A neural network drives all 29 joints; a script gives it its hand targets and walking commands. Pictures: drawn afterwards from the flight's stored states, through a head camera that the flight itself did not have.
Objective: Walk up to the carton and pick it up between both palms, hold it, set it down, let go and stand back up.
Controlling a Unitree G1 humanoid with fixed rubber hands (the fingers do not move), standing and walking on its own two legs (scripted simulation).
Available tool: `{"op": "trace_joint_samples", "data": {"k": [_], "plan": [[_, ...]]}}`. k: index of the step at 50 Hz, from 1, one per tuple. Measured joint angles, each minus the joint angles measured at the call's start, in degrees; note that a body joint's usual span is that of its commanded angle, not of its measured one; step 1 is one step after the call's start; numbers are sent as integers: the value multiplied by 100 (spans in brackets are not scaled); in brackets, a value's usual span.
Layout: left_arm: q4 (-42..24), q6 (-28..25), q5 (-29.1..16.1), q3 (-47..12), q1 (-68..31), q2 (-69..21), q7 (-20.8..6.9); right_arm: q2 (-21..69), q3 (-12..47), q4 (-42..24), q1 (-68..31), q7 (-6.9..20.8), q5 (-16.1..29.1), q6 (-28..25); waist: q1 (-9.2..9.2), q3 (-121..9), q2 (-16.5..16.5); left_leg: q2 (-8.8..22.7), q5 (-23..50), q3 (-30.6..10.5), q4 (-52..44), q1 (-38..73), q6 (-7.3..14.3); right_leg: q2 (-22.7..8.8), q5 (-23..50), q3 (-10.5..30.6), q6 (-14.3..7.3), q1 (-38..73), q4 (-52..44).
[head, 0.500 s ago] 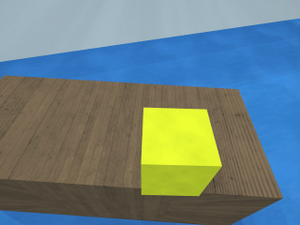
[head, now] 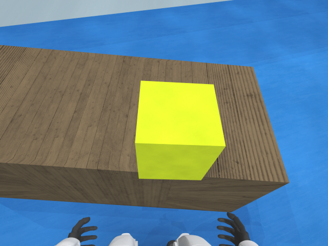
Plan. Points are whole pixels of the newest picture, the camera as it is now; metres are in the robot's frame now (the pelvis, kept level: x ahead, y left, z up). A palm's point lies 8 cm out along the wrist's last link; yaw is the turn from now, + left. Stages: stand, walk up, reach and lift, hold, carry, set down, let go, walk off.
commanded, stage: reach and lift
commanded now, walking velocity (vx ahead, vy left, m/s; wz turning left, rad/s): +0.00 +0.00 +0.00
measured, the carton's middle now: (173, 134) +0.43 -0.03 -0.06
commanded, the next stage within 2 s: none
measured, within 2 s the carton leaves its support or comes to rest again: neither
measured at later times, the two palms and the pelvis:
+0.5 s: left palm out of the picture +0.11 +0.22 -0.09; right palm out of the picture +0.12 -0.20 -0.07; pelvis -0.02 -0.03 +0.01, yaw +2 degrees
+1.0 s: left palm (77, 226) +0.17 +0.21 -0.07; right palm (251, 228) +0.17 -0.21 -0.06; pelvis +0.01 +0.00 +0.01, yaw +1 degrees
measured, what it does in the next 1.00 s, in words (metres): stands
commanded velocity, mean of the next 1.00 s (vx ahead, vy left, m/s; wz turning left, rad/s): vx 0.00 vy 0.00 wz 0.00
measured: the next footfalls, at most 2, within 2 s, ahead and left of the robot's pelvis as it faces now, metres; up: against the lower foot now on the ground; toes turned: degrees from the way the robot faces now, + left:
none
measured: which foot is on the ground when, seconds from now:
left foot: down 0.00-1.00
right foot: down 0.00-1.00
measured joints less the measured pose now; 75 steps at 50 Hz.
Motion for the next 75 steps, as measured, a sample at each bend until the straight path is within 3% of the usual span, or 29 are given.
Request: {"op": "trace_joint_samples", "data": {"k": [4,11,18,23,28,37,45,56,75], "plan": [[515,-669,-461,25,-322,504,161,254,-96,-283,114,-4,-136,-73,125,-71,-17,35,-71,-77,484,-721,-58,12,-123,-88,-75,-736,548],[250,-1152,-1075,-131,-546,1000,117,448,171,-726,-309,-304,60,-184,-80,-45,-20,26,8,-150,526,-704,-151,-3,-120,-166,-166,-736,676],[162,-1355,-953,-246,37,654,52,384,223,-772,323,-382,-13,-518,-51,51,-77,-53,426,-123,-520,409,-158,-47,178,-138,-158,308,-190],[540,-1920,-885,-230,268,580,102,424,83,-648,758,-341,-199,-881,39,-39,-98,-89,487,-181,-667,555,-134,-77,201,-198,-181,470,-311],[909,-2596,-945,-279,203,704,150,565,49,-416,755,-295,-282,-1349,15,-178,-144,-119,428,-240,-534,472,-129,-111,131,-258,-189,421,-198],[1602,-3642,-1037,-604,-106,635,283,573,-154,476,237,-16,-444,-2135,-85,-308,-32,-143,359,-182,-541,680,-71,-133,123,-199,-114,648,-275],[2008,-4346,-1231,-906,-146,464,581,267,-405,1088,20,265,-383,-2706,-62,-451,-59,-194,391,-68,-816,922,-25,-175,142,-82,-54,824,-471],[2033,-5288,-1170,-1106,136,260,876,7,-463,1539,49,546,-164,-3551,12,-523,-106,-182,292,-20,-992,1185,-11,-152,100,-26,-10,1102,-715],[1834,-6641,-1028,-1197,791,220,849,-129,-380,1918,312,630,162,-4957,25,-598,55,-155,-37,-55,-956,1693,0,-117,-121,-44,45,1713,-885]]}}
